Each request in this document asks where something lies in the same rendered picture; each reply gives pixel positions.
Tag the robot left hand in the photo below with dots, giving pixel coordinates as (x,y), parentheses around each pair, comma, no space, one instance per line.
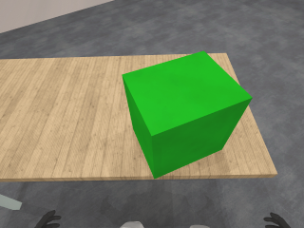
(48,217)

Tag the robot right hand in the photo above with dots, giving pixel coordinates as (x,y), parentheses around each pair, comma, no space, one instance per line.
(277,219)

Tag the table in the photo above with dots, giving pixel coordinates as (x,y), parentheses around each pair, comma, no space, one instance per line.
(67,119)

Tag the carton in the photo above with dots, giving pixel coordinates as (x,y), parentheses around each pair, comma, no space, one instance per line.
(183,110)

